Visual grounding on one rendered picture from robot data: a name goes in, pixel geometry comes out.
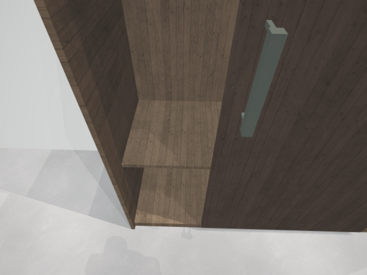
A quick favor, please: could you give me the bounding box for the wardrobe door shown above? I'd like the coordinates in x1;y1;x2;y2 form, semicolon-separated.
201;0;367;233

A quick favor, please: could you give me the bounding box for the handle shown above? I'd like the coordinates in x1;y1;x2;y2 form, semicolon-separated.
240;20;288;137

